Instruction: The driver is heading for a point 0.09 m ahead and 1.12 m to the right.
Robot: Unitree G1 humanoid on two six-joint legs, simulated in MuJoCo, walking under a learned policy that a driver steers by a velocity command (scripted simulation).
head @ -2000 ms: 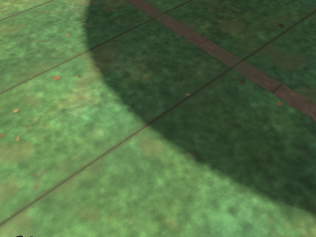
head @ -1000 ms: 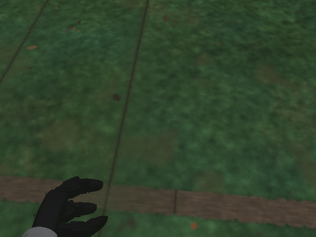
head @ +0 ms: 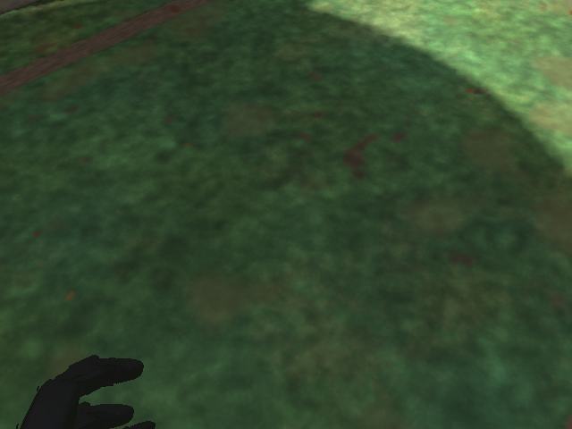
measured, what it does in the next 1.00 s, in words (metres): walks ahead, turning right: left foot, then right foot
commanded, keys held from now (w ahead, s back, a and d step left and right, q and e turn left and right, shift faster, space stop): w+e+shift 1.00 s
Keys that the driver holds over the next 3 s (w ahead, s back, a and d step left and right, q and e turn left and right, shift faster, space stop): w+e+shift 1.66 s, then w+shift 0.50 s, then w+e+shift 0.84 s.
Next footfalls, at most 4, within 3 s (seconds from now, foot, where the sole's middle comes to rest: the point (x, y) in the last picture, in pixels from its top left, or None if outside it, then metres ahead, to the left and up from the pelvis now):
0.44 left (292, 348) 0.65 -0.01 -0.74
0.90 right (445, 263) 0.87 -0.43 -0.74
1.30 left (512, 162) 1.23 -0.73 -0.74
1.74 right None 1.05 -1.17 -0.74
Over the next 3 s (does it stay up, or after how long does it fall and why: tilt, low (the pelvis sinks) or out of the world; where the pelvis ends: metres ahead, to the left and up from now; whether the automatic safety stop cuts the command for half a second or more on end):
stays up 0.67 -2.14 0.02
